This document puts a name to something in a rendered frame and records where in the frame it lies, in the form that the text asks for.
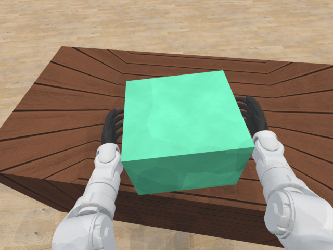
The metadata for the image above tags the robot right forearm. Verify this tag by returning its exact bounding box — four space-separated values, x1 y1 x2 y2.
252 130 321 203

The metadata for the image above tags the robot left forearm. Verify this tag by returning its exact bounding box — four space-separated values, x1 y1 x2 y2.
52 143 123 246

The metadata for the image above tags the carton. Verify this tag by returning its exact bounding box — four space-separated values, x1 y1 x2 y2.
121 70 255 195

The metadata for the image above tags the robot left upper arm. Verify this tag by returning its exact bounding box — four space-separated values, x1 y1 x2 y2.
52 212 116 250

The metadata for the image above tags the robot right hand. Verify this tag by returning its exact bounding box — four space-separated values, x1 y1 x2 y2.
235 95 269 137

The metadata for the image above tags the pedestal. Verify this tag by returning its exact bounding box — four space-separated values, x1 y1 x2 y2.
0 46 333 248

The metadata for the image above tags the robot right upper arm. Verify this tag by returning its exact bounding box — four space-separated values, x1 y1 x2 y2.
264 190 333 250

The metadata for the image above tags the robot left hand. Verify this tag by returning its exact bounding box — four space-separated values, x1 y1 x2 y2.
101 108 124 145

